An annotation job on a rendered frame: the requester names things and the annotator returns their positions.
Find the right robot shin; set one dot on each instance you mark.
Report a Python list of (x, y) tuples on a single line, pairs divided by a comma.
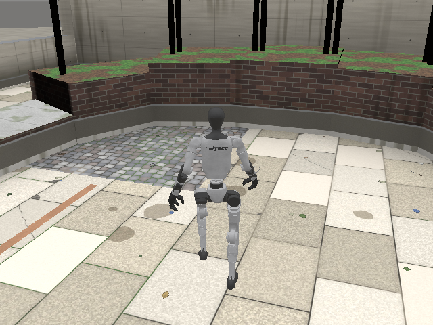
[(232, 252)]

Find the robot right forearm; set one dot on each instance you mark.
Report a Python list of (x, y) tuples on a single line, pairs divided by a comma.
[(251, 173)]

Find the left robot upper arm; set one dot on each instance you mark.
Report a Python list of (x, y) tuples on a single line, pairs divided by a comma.
[(191, 154)]

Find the robot left forearm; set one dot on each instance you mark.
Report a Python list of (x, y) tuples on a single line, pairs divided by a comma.
[(179, 182)]

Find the robot left hand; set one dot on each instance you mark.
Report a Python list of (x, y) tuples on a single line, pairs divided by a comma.
[(172, 201)]

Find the robot head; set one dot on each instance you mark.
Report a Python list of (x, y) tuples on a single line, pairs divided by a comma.
[(216, 117)]

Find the right robot upper arm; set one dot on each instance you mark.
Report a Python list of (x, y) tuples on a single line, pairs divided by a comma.
[(241, 152)]

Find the robot right hand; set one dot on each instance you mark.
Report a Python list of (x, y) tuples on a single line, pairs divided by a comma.
[(255, 182)]

